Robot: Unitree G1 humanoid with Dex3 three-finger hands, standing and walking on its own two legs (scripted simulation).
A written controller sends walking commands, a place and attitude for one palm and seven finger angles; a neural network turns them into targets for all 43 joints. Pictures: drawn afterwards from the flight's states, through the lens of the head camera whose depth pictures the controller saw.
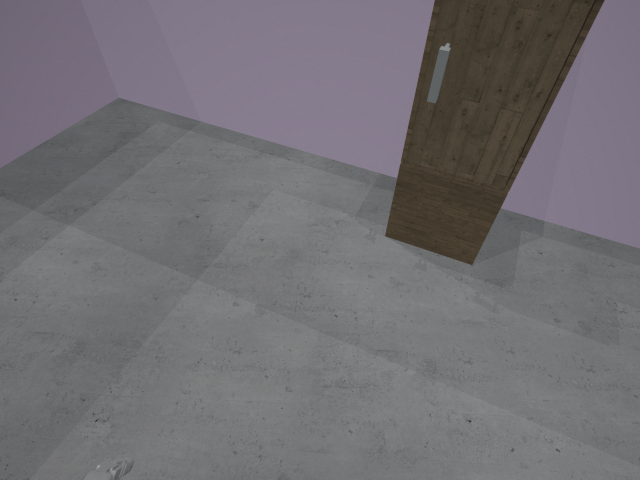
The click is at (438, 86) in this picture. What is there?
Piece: cupboard door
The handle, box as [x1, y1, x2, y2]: [427, 43, 450, 102]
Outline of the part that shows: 449,43 447,43 444,47 441,46 439,49 427,101 435,102 437,99 450,49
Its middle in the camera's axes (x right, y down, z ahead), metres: +0.34 -0.47 +1.09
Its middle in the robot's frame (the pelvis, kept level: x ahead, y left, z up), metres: +1.15 -0.29 -0.01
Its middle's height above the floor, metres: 0.76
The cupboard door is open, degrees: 0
